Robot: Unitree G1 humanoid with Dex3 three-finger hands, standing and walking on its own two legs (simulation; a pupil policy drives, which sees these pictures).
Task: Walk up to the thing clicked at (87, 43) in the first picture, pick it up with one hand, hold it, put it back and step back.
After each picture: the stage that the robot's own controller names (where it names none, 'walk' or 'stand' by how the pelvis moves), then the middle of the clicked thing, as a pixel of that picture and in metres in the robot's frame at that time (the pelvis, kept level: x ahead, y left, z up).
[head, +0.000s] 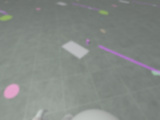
stand; (87, 42) +1.80 +0.03 -0.72
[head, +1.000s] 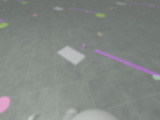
walk; (83, 46) +1.65 +0.22 -0.71
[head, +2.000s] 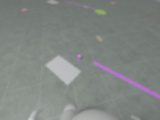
walk; (79, 57) +1.10 +0.23 -0.71
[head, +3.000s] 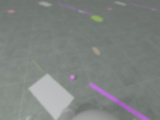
walk; (72, 78) +0.66 +0.19 -0.70
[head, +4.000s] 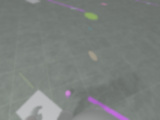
walk; (68, 94) +0.38 +0.17 -0.71
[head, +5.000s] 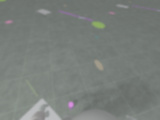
stand; (71, 105) +0.29 +0.17 -0.72
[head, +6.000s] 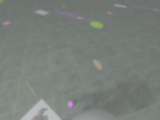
stand; (70, 105) +0.30 +0.18 -0.73
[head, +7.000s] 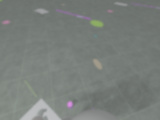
stand; (70, 105) +0.29 +0.19 -0.73
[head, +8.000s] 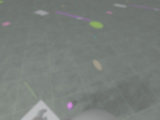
stand; (70, 106) +0.29 +0.19 -0.73
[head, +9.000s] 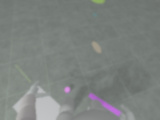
go down; (67, 90) +0.32 +0.18 -0.63
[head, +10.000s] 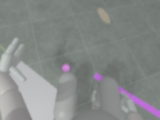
go down; (66, 69) +0.38 +0.19 -0.32
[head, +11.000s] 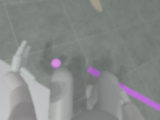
close in; (56, 64) +0.37 +0.21 -0.26
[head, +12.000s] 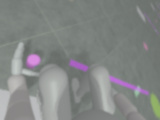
close; (32, 62) +0.38 +0.23 -0.22
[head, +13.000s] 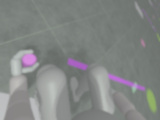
close; (28, 61) +0.37 +0.24 -0.22
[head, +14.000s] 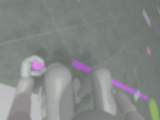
lift; (37, 66) +0.32 +0.23 -0.21
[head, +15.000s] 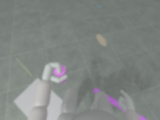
lift; (60, 74) +0.31 +0.18 +0.00
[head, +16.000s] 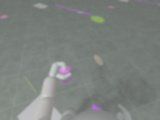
hold; (65, 74) +0.33 +0.16 +0.02
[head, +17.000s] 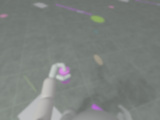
hold; (64, 75) +0.32 +0.17 +0.01
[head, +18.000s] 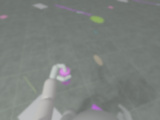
crouch; (65, 76) +0.32 +0.16 +0.01
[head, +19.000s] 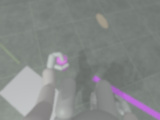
crouch; (62, 63) +0.39 +0.18 -0.09
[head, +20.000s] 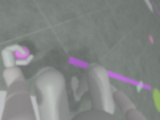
lower; (23, 57) +0.40 +0.27 -0.22
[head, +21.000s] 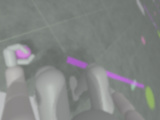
lower; (23, 55) +0.40 +0.26 -0.22
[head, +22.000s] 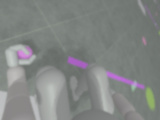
lower; (24, 56) +0.39 +0.26 -0.22
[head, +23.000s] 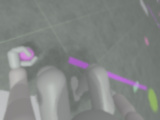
lower; (26, 57) +0.38 +0.26 -0.22
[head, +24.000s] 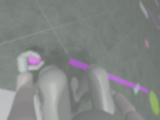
loosen; (33, 61) +0.37 +0.23 -0.23
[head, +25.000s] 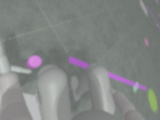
withdraw; (33, 62) +0.36 +0.22 -0.22
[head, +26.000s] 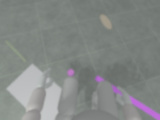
walk; (71, 73) +0.37 +0.16 -0.42
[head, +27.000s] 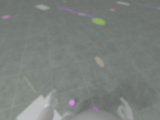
stand; (72, 103) +0.30 +0.14 -0.66
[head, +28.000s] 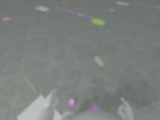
stand; (71, 103) +0.32 +0.15 -0.66
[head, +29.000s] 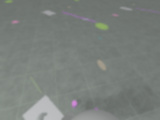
stand; (74, 104) +0.33 +0.13 -0.71
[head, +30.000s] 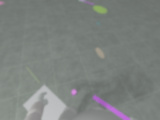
walk; (73, 92) +0.35 +0.11 -0.70
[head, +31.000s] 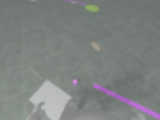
walk; (75, 83) +0.50 +0.16 -0.69
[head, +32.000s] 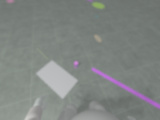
walk; (76, 64) +0.82 +0.18 -0.70
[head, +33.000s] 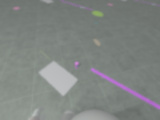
stand; (76, 65) +0.92 +0.18 -0.71
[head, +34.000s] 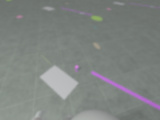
stand; (76, 68) +0.92 +0.20 -0.73
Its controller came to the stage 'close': yes
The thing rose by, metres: 0.72
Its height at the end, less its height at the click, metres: +0.00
